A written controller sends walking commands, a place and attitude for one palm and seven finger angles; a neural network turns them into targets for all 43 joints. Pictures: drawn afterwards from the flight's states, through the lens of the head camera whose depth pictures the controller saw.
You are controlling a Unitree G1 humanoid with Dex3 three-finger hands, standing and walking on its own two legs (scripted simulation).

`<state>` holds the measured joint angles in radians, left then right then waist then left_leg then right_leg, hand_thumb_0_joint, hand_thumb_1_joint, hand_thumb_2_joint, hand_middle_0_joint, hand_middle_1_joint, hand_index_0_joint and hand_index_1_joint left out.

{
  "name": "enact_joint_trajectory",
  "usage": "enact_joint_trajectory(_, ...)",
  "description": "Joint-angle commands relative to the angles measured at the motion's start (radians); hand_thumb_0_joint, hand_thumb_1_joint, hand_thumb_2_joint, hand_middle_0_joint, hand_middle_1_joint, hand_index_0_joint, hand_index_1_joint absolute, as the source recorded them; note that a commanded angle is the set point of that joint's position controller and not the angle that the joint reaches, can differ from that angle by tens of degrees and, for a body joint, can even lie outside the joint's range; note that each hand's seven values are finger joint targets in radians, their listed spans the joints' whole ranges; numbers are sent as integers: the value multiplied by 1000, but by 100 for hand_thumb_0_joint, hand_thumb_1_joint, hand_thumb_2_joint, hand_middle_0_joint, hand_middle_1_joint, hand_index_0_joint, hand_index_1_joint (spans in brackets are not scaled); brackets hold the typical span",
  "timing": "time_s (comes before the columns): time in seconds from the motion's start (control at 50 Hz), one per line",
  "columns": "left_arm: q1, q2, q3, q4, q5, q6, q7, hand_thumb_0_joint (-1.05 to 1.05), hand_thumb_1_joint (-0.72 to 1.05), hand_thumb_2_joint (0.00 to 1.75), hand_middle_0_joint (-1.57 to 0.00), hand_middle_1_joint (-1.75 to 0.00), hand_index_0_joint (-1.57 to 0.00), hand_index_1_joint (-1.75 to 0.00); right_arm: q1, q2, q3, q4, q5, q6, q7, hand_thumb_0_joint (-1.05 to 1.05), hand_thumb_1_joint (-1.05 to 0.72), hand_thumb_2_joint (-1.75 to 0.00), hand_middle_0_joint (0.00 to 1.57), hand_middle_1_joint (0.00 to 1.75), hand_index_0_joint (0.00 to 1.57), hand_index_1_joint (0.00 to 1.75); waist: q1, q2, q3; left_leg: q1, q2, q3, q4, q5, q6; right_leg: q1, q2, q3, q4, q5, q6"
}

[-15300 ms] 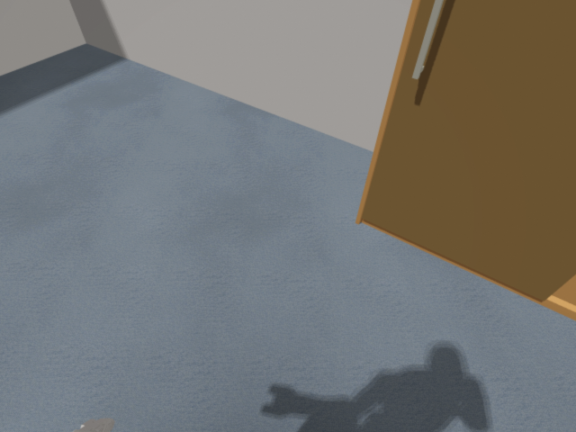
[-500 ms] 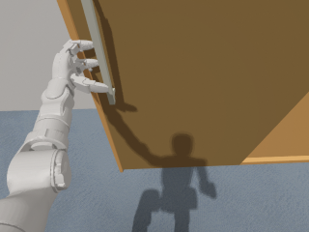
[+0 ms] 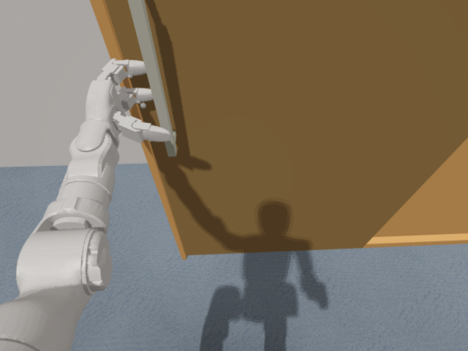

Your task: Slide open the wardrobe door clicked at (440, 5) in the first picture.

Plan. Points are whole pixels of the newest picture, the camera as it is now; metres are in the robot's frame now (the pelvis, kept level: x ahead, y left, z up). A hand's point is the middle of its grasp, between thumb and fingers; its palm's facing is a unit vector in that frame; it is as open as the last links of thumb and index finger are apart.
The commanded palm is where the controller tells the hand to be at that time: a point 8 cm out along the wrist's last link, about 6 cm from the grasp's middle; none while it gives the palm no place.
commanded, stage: slide the fingers in behind the handle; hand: left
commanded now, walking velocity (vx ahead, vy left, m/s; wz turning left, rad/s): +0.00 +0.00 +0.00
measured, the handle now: (158, 83) +0.53 +0.12 +0.17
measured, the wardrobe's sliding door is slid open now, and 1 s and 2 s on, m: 0.00 0.00 0.00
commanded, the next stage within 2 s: grip the handle and tug to test in 1.48 s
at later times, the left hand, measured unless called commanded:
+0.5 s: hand (157, 108) +0.48 +0.12 +0.16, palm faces -0.01 -1.00 -0.01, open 14.0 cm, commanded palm +0.45 +0.17 +0.16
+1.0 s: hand (167, 107) +0.48 +0.10 +0.16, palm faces -0.01 -1.00 +0.00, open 13.9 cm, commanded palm +0.46 +0.15 +0.16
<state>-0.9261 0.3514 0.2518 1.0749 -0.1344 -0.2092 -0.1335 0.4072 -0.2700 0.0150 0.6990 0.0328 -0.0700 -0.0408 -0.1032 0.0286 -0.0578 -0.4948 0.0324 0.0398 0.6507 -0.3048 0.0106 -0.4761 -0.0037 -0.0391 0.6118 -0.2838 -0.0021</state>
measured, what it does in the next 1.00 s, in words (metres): stands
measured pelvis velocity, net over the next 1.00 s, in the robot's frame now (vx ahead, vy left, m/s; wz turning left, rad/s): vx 0.01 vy -0.01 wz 0.00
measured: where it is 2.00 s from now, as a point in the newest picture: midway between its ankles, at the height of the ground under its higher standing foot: outside the picture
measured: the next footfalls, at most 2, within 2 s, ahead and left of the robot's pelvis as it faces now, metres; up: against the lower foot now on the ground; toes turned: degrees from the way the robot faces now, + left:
none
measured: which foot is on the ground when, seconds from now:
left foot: down 0.00-1.00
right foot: down 0.00-1.00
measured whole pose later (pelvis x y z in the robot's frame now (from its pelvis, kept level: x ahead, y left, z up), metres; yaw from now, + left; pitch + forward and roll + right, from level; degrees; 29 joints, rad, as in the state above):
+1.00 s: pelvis +0.01 -0.01 +0.00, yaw +0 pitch +7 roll -1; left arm -0.87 0.24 0.20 0.97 -0.12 -0.16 -0.03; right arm 0.36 -0.25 0.01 0.70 0.03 -0.05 -0.04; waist -0.09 0.03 -0.05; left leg -0.43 0.04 0.04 0.61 -0.31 0.00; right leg -0.42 0.00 -0.04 0.59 -0.29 -0.01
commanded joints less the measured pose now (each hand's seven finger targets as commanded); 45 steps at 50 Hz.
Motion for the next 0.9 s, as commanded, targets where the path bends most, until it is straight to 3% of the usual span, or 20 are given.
enact_joint_trajectory(0.0,-469,148,13,-285,-11,-57,20,0,-50,30,-30,-120,-30,-120,26,-142,-52,-100,5,-37,-4,0,-90,-90,20,30,20,30,11,2,-350,252,-17,-55,-76,223,12,93,36,-10,-62,235,-19)
enact_joint_trajectory(0.06,-501,135,5,-350,-6,-50,44,0,-50,30,-30,-120,-30,-120,12,-136,-55,-103,5,-40,-3,0,-90,-90,20,30,20,30,7,6,-360,268,-17,-52,-77,237,12,102,36,-8,-61,252,-18)
enact_joint_trajectory(0.12,-468,160,37,-353,3,-43,70,0,-50,30,-30,-120,-30,-120,4,-134,-53,-104,3,-38,-3,0,-90,-90,20,30,20,30,20,-20,-362,260,-19,-47,-79,249,14,130,35,-7,-60,275,-17)
enact_joint_trajectory(0.2,-436,128,11,-339,13,-28,75,0,-50,30,-30,-120,-30,-120,-15,-126,-48,-113,6,-33,-6,0,-90,-90,20,30,20,30,21,-31,-342,244,-24,-33,-83,249,18,152,30,-1,-65,299,-16)
enact_joint_trajectory(0.22,-433,148,29,-316,13,-22,73,0,-50,30,-30,-120,-30,-120,-13,-127,-49,-110,6,-31,-8,0,-90,-90,20,30,20,30,22,-45,-326,230,-23,-30,-82,239,19,153,30,1,-69,299,-15)
enact_joint_trajectory(0.26,-450,111,-5,-318,14,-17,66,0,-50,30,-30,-120,-30,-120,-21,-123,-47,-113,8,-29,-9,0,-90,-90,20,30,20,30,17,-31,-317,230,-27,-30,-85,226,17,151,28,2,-71,292,-17)
enact_joint_trajectory(0.28,-445,111,1,-325,6,-20,68,0,-50,30,-30,-120,-30,-120,-14,-125,-49,-117,6,-29,-10,0,-90,-90,20,30,20,30,15,-53,-332,239,-27,-31,-82,248,21,168,28,-1,-71,309,-16)
enact_joint_trajectory(0.32,-458,119,8,-350,-2,-22,63,0,-50,30,-30,-120,-30,-120,-24,-123,-50,-116,8,-28,-12,0,-90,-90,20,30,20,30,18,-30,-359,256,-28,-27,-77,260,19,171,27,5,-69,331,-15)
enact_joint_trajectory(0.38,-449,61,-43,-310,-1,-12,56,0,-50,30,-30,-120,-30,-120,-19,-121,-47,-112,9,-25,-11,0,-90,-90,20,30,20,30,6,-42,-312,241,-29,-30,-78,250,20,154,26,-3,-74,313,-16)
enact_joint_trajectory(0.4,-456,70,-36,-307,-1,-11,56,0,-50,30,-30,-120,-30,-120,-25,-122,-49,-109,12,-24,-12,0,-90,-90,20,30,20,30,4,-48,-303,240,-27,-31,-79,237,20,139,27,0,-77,304,-14)
enact_joint_trajectory(0.46,-488,69,-31,-346,-7,-15,63,0,-50,30,-30,-120,-30,-120,-26,-118,-51,-108,8,-26,-11,0,-90,-90,20,30,20,30,10,-11,-368,271,-32,-31,-72,258,18,156,26,3,-71,325,-16)
enact_joint_trajectory(0.52,-483,102,-5,-323,-4,-18,75,0,-50,30,-30,-120,-30,-120,-19,-121,-49,-100,6,-22,-11,0,-90,-90,20,30,20,30,12,-61,-350,238,-33,-31,-77,246,22,173,26,4,-73,327,-12)
enact_joint_trajectory(0.56,-466,103,-6,-323,3,-19,78,0,-50,30,-30,-120,-30,-120,-27,-118,-48,-105,7,-20,-10,0,-90,-90,20,30,20,30,18,-27,-350,235,-36,-22,-76,248,22,179,24,10,-74,338,-14)
enact_joint_trajectory(0.58,-462,114,-2,-307,8,-22,81,0,-50,30,-30,-120,-30,-120,-16,-122,-48,-101,3,-16,-11,0,-90,-90,20,30,20,30,16,-59,-344,221,-36,-27,-78,243,23,191,22,4,-75,328,-13)
enact_joint_trajectory(0.6,-480,86,-27,-318,10,-24,80,0,-50,30,-30,-120,-30,-120,-27,-117,-47,-105,6,-17,-9,0,-90,-90,20,30,20,30,9,-25,-335,229,-34,-24,-81,235,22,170,24,7,-76,323,-13)
enact_joint_trajectory(0.62,-489,101,-8,-330,7,-29,83,0,-50,30,-30,-120,-30,-120,-22,-118,-49,-104,4,-19,-8,0,-90,-90,20,30,20,30,14,-22,-353,239,-36,-26,-76,248,22,177,25,8,-73,334,-14)
enact_joint_trajectory(0.72,-424,107,8,-340,2,-28,82,0,-50,30,-30,-120,-30,-120,-19,-120,-53,-112,5,-15,-7,0,-90,-90,20,30,20,30,30,-39,-391,244,-34,-21,-77,290,22,216,29,7,-65,380,-16)
enact_joint_trajectory(0.76,-445,60,-37,-331,4,-16,78,0,-50,30,-30,-120,-30,-120,-20,-114,-52,-107,7,-15,-5,0,-90,-90,20,30,20,30,11,-35,-345,234,-34,-17,-80,254,22,186,28,5,-79,351,-12)
enact_joint_trajectory(0.8,-452,91,-9,-296,2,-9,85,0,-50,30,-30,-120,-30,-120,-16,-122,-53,-101,7,-11,-9,0,-90,-90,20,30,20,30,7,-64,-310,212,-32,-18,-86,219,25,172,28,7,-90,315,-9)
enact_joint_trajectory(0.88,-494,61,-30,-338,3,-23,99,0,-50,30,-30,-120,-30,-120,-6,-116,-55,-98,1,-17,-9,0,-90,-90,20,30,20,30,8,-32,-359,250,-33,-25,-80,258,22,180,27,1,-78,328,-14)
